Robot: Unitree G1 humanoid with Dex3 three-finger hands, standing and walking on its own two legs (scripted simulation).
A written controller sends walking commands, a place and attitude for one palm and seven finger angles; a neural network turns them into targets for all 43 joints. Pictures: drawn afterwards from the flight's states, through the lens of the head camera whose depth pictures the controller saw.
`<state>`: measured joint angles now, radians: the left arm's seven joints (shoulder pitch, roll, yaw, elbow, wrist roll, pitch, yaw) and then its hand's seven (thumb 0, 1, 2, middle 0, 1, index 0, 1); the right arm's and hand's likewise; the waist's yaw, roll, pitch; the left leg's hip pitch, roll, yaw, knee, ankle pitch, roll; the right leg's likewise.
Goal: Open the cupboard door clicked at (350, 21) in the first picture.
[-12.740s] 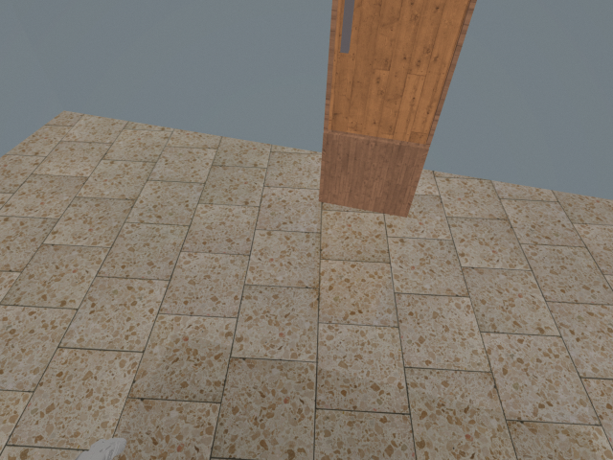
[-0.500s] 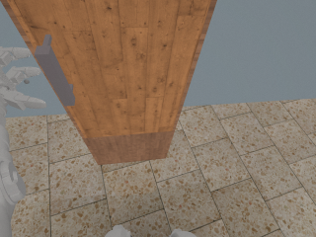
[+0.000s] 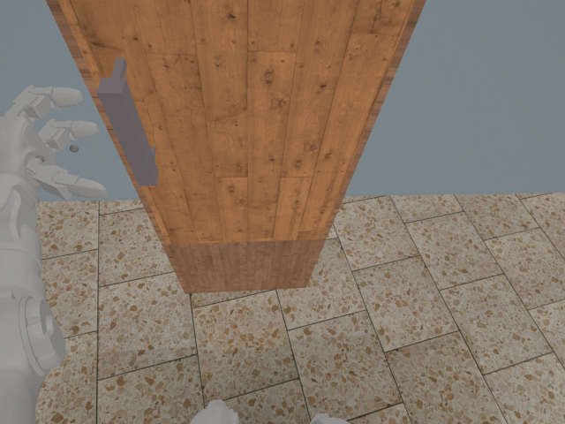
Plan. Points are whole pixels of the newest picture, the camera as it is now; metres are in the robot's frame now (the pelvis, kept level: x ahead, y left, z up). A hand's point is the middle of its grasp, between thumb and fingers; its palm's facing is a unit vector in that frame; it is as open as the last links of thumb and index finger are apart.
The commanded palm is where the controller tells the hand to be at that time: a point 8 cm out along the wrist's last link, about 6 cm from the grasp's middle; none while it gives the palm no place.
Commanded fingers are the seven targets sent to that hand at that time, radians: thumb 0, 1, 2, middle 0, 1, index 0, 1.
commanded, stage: move the hooked fingers beside the handle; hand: left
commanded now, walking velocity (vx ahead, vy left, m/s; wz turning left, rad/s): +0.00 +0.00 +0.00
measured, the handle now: (135, 127) +0.50 +0.20 +0.11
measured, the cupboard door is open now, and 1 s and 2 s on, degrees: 0 0 0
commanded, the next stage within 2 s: slide the fingers in behind the handle in 0.10 s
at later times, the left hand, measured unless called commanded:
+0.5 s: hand (95, 150) +0.45 +0.24 +0.10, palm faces +0.03 -1.00 +0.02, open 13.9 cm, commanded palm +0.43 +0.29 +0.11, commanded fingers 0.00 -0.50 0.30 -0.30 -1.20 -0.30 -1.20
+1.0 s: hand (99, 151) +0.45 +0.24 +0.10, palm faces +0.09 -1.00 +0.01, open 14.2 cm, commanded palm +0.43 +0.26 +0.11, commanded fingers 0.00 -0.50 0.30 -0.30 -1.20 -0.30 -1.20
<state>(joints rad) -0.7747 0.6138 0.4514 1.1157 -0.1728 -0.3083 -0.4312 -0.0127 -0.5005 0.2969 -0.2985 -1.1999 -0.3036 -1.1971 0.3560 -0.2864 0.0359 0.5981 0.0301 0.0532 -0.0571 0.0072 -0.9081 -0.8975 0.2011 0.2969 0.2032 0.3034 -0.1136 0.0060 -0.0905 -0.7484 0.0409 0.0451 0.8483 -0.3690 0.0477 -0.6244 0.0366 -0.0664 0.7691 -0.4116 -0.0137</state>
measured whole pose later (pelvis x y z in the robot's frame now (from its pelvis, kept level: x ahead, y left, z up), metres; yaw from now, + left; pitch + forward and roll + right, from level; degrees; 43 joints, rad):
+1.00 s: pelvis -0.01 -0.01 +0.00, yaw +1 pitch +14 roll -3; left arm -0.78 0.52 0.35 1.09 -0.19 -0.31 -0.29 -0.01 -0.50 0.30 -0.25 -1.20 -0.26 -1.19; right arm 0.40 -0.28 0.02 0.66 0.03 0.03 -0.04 0.01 -0.91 -0.90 0.20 0.30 0.20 0.30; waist -0.10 0.02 -0.10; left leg -0.75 0.04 0.03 0.86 -0.37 0.04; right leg -0.62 0.04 -0.08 0.79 -0.42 -0.02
